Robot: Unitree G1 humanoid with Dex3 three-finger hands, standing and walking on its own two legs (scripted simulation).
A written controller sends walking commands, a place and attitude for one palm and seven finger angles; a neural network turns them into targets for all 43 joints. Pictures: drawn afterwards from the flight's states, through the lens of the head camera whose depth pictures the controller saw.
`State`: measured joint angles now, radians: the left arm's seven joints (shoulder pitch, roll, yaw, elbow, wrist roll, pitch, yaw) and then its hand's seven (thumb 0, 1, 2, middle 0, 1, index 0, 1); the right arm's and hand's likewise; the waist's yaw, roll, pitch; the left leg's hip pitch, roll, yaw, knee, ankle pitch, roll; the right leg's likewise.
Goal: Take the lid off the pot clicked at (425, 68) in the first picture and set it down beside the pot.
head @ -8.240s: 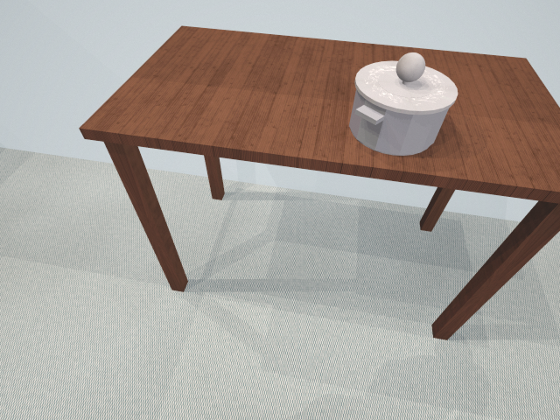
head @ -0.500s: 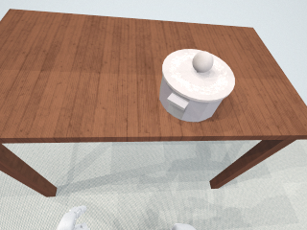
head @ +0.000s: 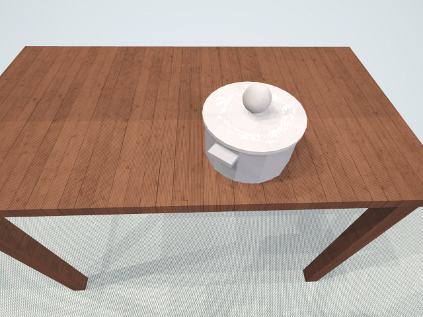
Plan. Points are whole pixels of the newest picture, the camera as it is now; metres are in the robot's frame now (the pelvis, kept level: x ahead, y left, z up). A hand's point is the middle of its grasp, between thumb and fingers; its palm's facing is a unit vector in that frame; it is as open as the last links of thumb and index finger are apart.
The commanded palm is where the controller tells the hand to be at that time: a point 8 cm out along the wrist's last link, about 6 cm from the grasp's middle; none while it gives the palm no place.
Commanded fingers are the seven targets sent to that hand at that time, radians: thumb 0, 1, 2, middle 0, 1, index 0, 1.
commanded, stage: look again from close up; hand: left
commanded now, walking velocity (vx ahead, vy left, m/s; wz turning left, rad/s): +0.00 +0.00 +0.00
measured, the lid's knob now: (256, 98) +0.47 -0.06 +0.17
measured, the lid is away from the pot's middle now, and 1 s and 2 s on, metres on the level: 0.00 0.00 0.00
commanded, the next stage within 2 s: shuffle to correct the standing spot in 0.42 s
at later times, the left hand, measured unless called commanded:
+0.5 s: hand out of the picture -0.01 +0.15 -0.18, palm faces +0.06 -0.99 -0.16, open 7.4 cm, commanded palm none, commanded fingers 0.00 0.90 0.90 -0.20 -0.30 -0.20 -0.30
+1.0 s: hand out of the picture -0.01 +0.14 -0.18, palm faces +0.08 -0.98 -0.18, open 7.4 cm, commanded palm none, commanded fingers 0.00 0.90 0.90 -0.20 -0.30 -0.20 -0.30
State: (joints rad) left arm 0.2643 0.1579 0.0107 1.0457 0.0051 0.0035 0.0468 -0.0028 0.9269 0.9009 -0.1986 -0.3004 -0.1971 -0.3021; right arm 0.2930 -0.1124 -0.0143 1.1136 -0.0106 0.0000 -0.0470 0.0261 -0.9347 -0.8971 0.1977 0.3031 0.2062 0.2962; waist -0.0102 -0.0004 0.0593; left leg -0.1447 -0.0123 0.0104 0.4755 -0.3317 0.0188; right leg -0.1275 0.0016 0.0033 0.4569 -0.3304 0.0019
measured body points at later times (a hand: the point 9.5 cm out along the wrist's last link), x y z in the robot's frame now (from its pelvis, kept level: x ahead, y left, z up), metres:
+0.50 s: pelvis +0.00 -0.01 +0.00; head +0.03 +0.01 +0.45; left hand -0.01 +0.20 -0.16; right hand +0.03 -0.24 -0.15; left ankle -0.05 +0.11 -0.74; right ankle -0.06 -0.12 -0.74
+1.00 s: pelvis +0.00 -0.04 -0.01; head +0.04 -0.02 +0.44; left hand -0.01 +0.19 -0.17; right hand -0.01 -0.25 -0.16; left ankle -0.05 +0.11 -0.74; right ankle -0.06 -0.12 -0.74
